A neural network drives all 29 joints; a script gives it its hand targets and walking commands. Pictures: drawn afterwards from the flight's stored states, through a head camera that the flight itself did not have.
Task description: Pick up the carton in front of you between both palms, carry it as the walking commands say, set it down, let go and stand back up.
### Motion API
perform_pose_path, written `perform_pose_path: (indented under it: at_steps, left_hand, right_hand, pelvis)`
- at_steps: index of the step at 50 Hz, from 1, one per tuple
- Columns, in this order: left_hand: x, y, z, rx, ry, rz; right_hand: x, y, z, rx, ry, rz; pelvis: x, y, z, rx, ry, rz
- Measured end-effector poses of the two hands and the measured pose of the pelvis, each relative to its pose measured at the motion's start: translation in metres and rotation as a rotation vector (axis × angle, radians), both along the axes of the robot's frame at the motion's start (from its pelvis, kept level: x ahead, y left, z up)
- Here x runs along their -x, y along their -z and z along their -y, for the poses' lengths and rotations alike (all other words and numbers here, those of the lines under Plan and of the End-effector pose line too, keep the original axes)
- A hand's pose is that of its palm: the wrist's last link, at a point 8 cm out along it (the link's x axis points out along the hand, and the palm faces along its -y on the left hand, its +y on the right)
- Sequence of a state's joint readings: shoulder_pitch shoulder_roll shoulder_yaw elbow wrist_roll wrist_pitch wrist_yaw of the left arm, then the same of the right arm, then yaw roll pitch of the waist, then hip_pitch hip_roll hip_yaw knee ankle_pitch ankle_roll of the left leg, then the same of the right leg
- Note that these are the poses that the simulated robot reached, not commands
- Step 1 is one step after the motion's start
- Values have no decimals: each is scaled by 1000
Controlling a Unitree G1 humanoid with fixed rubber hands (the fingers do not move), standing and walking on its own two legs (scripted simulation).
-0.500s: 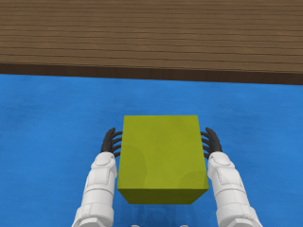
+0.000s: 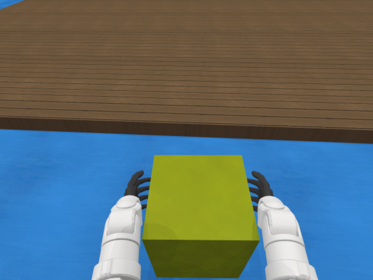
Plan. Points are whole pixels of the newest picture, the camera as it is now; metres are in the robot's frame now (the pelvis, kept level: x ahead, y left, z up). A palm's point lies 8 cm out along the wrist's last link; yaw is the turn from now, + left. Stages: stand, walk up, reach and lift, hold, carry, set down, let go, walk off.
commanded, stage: reach and lift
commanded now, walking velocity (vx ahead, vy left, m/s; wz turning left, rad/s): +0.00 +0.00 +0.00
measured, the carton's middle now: (197, 218) +0.29 +0.00 -0.05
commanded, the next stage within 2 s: hold in 0.80 s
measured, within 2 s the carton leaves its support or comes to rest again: neither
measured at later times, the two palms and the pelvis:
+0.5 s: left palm (132, 195) +0.30 +0.15 +0.04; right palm (265, 196) +0.30 -0.15 +0.03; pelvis +0.01 +0.00 +0.01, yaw +0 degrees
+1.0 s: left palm (129, 192) +0.30 +0.15 +0.06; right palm (268, 193) +0.29 -0.15 +0.06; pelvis +0.01 +0.00 +0.01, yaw +0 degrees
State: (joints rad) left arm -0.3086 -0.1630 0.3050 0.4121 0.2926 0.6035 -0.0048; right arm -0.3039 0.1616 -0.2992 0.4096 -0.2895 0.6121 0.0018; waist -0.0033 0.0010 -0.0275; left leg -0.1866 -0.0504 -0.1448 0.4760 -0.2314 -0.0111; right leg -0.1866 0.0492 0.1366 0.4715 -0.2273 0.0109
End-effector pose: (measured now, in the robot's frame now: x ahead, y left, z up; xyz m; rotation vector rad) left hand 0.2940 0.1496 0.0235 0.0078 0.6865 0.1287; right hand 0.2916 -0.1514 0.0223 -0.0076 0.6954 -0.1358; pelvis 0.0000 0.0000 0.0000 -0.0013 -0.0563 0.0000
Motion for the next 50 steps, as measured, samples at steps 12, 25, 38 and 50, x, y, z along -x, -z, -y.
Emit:
perform_pose_path:
  at_steps: [12,25,38,50]
  left_hand:
    - [-5,-7,-1,3,-5,19]
    - [-9,-13,0,-17,12,14]
    - [-7,-18,0,-23,14,14]
    - [-2,-36,0,-16,7,43]
  right_hand:
    - [-5,-7,0,-5,1,19]
    - [-9,-12,0,17,-15,14]
    - [-8,-18,0,22,-19,14]
    - [-3,-35,0,14,-14,44]
  pelvis:
    - [1,-1,0,-1,1,7]
    - [-12,-5,1,-1,1,14]
    - [-16,-7,1,-2,2,27]
    - [-11,-8,1,-1,1,56]
